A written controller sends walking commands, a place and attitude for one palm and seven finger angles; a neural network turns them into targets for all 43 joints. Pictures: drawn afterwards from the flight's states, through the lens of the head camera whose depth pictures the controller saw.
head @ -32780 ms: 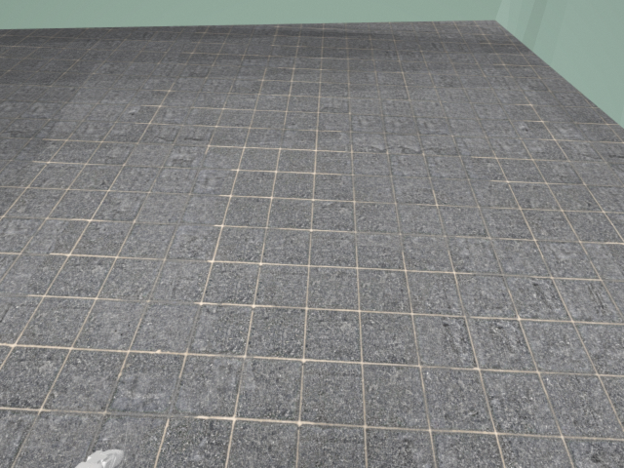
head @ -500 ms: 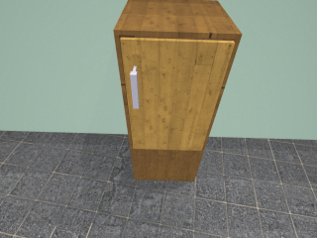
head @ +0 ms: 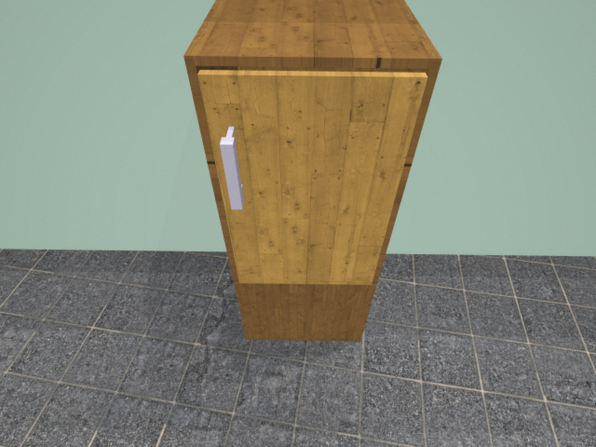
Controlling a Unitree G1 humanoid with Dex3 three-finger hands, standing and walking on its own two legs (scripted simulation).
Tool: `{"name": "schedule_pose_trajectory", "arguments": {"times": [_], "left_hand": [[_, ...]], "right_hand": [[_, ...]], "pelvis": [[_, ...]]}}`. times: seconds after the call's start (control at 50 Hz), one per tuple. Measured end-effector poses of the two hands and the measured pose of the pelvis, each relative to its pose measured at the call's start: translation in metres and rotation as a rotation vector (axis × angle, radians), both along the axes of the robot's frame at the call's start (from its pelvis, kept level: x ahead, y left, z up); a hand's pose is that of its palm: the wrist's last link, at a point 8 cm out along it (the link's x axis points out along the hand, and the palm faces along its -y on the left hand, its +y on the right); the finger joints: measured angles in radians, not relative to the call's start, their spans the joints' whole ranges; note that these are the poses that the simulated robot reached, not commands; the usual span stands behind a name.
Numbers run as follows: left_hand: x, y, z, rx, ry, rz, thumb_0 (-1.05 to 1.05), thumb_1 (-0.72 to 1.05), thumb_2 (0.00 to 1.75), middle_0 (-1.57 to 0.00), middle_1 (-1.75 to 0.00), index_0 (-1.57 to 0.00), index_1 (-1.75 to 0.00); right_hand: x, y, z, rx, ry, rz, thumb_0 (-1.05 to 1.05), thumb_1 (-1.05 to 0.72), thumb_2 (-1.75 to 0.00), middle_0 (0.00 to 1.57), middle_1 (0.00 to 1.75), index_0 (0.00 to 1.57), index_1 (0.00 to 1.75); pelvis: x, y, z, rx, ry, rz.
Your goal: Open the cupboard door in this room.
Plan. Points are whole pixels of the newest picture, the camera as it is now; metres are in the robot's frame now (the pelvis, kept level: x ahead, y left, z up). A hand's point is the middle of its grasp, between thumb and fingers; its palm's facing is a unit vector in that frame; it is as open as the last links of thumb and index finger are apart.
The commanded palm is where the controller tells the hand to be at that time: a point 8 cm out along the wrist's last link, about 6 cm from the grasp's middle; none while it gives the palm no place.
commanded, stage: shuffle to correct the standing spot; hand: left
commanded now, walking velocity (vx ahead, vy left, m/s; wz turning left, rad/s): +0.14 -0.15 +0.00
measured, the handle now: (234, 169) +0.58 +0.16 +0.05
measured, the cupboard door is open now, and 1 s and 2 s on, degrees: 0 0 0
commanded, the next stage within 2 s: come to a stop and stand still in 0.20 s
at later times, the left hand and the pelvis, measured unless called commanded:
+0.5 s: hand out of the picture +0.14 +0.13 -0.17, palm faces +0.01 -0.97 -0.25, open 7.3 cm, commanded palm none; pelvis +0.09 -0.07 -0.01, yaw +0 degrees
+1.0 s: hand out of the picture +0.12 +0.14 -0.17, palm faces +0.04 -0.97 -0.25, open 7.4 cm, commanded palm none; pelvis +0.08 -0.05 -0.01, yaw +1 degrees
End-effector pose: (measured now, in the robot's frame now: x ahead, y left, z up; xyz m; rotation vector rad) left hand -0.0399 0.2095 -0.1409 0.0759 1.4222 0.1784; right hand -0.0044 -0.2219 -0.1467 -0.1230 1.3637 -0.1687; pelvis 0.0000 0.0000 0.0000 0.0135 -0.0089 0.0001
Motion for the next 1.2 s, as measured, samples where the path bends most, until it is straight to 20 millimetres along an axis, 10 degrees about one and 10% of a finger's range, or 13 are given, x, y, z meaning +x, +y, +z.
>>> {"name": "schedule_pose_trajectory", "arguments": {"times": [0.22,0.46,0.58,0.96,1.2], "left_hand": [[0.028,-0.02,-0.015,-0.066,0.046,0.008,0.01,0.91,0.9,-0.2,-0.3,-0.19,-0.3],[0.155,-0.02,0.002,0.072,-0.115,-0.094,0.02,0.93,0.9,-0.2,-0.3,-0.19,-0.3],[0.186,-0.044,0.003,0.09,-0.152,-0.096,0.01,0.92,0.9,-0.2,-0.3,-0.19,-0.3],[0.153,-0.024,-0.002,0.089,-0.179,-0.073,0.01,0.91,0.9,-0.2,-0.3,-0.2,-0.3],[0.127,-0.02,0.008,0.102,-0.216,-0.079,0.01,0.91,0.9,-0.2,-0.3,-0.2,-0.3]], "right_hand": [[0.074,-0.013,0.012,-0.056,-0.117,0.032,0.01,-0.91,-0.9,0.2,0.3,0.2,0.3],[0.068,-0.059,0.001,-0.021,0.05,-0.013,0.01,-0.91,-0.9,0.2,0.3,0.2,0.3],[0.091,-0.085,-0.008,-0.023,0.075,-0.019,0.01,-0.91,-0.9,0.2,0.3,0.2,0.3],[0.177,-0.06,0.014,-0.025,-0.265,0.078,0.01,-0.91,-0.9,0.2,0.3,0.2,0.3],[0.132,-0.051,0.01,0.007,-0.243,0.054,0.0,-0.91,-0.9,0.2,0.3,0.2,0.3]], "pelvis": [[0.038,-0.009,-0.004,-0.012,0.019,-0.005],[0.081,-0.057,-0.004,-0.002,0.037,-0.008],[0.092,-0.071,-0.007,0.002,0.022,0.018],[0.078,-0.053,-0.01,-0.008,0.003,0.012],[0.054,-0.047,-0.006,-0.019,-0.042,0.009]]}}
